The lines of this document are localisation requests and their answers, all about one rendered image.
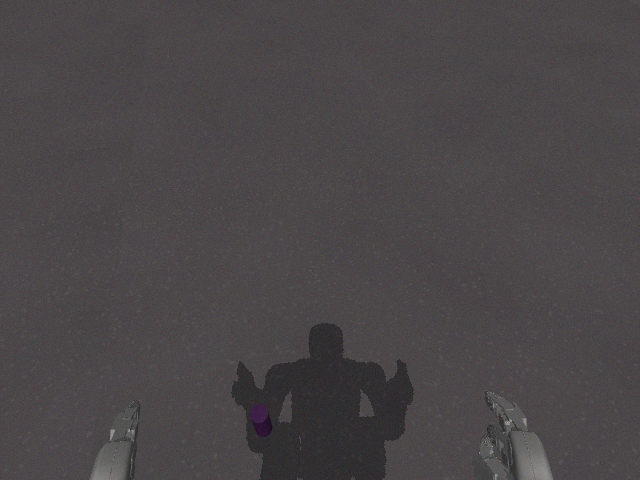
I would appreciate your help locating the can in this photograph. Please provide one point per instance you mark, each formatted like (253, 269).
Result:
(261, 420)

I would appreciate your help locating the left robot hand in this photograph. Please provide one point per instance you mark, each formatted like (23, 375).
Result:
(115, 460)

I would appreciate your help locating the right robot hand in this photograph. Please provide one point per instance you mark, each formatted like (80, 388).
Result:
(523, 454)

